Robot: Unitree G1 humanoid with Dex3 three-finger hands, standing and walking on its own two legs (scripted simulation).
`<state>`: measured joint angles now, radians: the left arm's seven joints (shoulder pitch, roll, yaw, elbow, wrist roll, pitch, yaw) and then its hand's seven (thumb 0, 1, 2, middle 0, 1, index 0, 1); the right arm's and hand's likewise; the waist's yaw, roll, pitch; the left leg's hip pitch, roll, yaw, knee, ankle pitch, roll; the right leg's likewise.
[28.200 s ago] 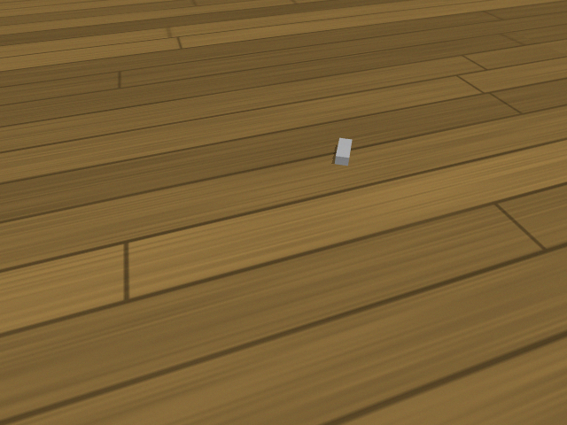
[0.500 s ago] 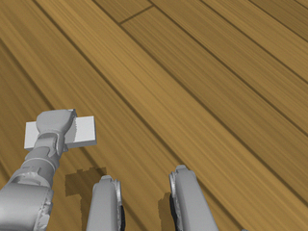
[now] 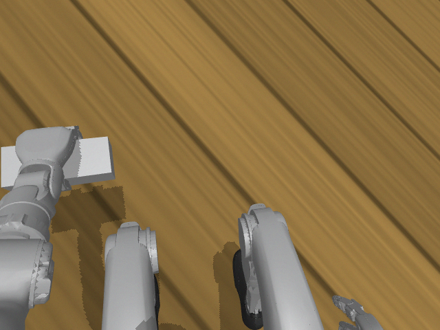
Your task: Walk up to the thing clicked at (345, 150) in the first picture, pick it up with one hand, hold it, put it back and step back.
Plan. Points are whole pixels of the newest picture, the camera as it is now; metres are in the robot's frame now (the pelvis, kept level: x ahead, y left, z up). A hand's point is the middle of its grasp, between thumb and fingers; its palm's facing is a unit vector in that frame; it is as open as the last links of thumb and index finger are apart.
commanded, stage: crouch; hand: left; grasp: from above
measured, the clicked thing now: (62, 164) +0.45 +0.27 -0.20
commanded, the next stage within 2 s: lower in 0.54 s
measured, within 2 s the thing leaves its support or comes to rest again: rests again in 1.70 s
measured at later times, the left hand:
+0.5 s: hand (72, 168) +0.45 +0.26 -0.24, palm faces -0.46 -0.04 -0.89, open 10.5 cm
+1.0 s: hand (79, 171) +0.46 +0.26 -0.30, palm faces -0.47 -0.06 -0.88, open 10.5 cm
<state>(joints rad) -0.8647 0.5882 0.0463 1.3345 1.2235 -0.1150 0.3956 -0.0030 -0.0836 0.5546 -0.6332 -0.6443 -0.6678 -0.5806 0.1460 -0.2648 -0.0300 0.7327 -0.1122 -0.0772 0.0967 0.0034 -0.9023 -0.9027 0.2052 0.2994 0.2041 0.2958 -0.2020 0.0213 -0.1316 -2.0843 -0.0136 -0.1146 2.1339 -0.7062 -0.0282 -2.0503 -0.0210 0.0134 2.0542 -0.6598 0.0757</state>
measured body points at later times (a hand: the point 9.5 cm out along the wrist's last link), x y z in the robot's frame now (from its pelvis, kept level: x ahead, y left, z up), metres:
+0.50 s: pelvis -0.01 +0.00 -0.06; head +0.23 +0.05 +0.31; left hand +0.47 +0.26 -0.19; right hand +0.02 -0.28 -0.17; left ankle +0.07 +0.13 -0.38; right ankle +0.09 -0.15 -0.38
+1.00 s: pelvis -0.01 +0.00 -0.10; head +0.25 +0.07 +0.27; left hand +0.48 +0.26 -0.25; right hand +0.02 -0.28 -0.18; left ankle +0.07 +0.13 -0.38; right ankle +0.09 -0.15 -0.38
